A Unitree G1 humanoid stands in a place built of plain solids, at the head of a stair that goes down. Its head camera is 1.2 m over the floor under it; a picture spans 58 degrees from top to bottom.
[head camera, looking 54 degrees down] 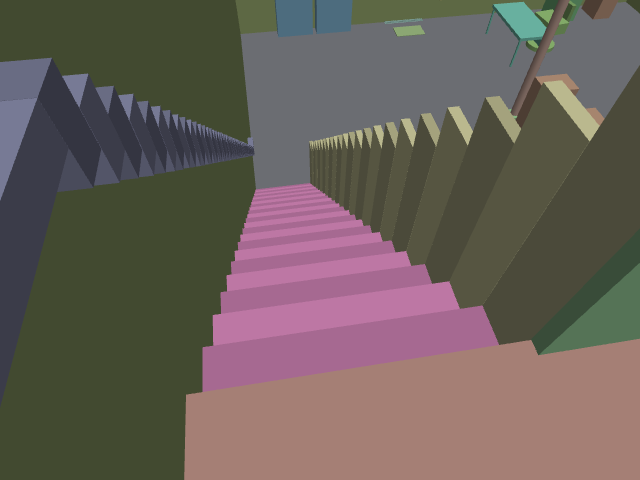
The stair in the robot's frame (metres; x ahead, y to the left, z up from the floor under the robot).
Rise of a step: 0.20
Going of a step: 0.22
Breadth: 1.00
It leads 9 degrees to the left of straight ahead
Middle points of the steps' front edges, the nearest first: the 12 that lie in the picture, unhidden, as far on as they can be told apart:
0.43 -0.13 0.00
0.65 -0.09 -0.20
0.86 -0.06 -0.39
1.08 -0.02 -0.59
1.29 0.01 -0.79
1.51 0.05 -0.99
1.72 0.08 -1.19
1.94 0.11 -1.38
2.15 0.15 -1.58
2.37 0.18 -1.78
2.59 0.22 -1.98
2.80 0.25 -2.18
